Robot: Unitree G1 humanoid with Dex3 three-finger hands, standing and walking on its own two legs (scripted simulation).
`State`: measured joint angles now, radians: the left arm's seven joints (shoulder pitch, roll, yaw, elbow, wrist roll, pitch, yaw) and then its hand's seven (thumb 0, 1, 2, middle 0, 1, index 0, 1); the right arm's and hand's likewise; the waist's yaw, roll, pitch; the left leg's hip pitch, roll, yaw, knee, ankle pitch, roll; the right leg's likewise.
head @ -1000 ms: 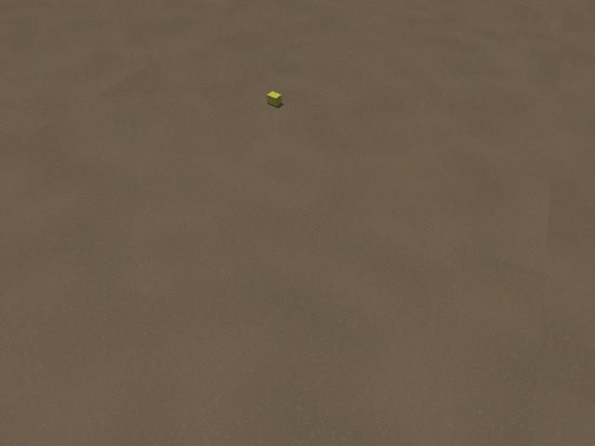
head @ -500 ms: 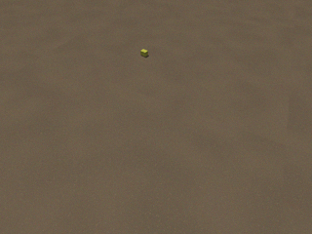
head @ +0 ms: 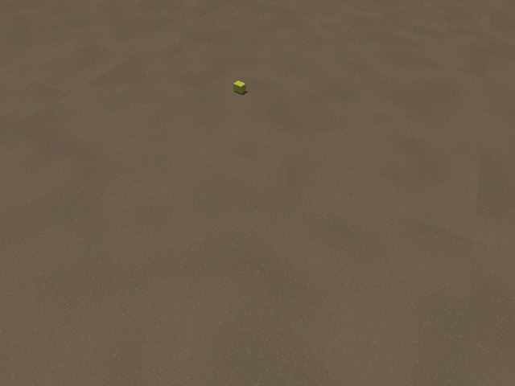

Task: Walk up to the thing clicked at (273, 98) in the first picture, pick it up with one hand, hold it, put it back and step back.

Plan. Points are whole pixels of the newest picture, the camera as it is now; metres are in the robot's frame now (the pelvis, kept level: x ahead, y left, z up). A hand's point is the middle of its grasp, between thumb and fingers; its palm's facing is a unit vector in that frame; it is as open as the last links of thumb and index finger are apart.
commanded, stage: stand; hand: left
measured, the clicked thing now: (239, 87) +2.20 +0.16 -0.76
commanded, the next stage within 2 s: walk up in 0.12 s
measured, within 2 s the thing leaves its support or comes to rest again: neither
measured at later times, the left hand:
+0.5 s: hand (102, 364) +0.20 +0.28 -0.13, palm faces -0.18 -0.79 -0.58, open 7.3 cm
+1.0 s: hand (184, 175) +0.67 +0.22 -0.15, palm faces -0.55 -0.65 -0.52, open 7.4 cm
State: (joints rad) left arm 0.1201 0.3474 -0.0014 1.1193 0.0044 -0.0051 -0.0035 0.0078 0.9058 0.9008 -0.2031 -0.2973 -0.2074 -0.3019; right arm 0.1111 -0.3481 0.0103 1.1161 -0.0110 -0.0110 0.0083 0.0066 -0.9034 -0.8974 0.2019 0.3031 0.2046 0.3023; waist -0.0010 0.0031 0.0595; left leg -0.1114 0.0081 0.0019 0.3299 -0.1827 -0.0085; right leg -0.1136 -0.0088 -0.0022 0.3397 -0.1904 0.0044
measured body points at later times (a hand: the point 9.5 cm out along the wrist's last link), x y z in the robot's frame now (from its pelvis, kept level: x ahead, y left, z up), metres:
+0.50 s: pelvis +0.08 -0.04 -0.04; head +0.07 -0.09 +0.41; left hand +0.21 +0.32 -0.09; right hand +0.14 -0.41 -0.16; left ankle +0.08 +0.09 -0.70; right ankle +0.06 -0.17 -0.75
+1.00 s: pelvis +0.41 +0.01 -0.02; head +0.45 -0.02 +0.42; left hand +0.70 +0.25 -0.11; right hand +0.30 -0.32 -0.12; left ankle +0.50 +0.07 -0.75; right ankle +0.31 -0.10 -0.67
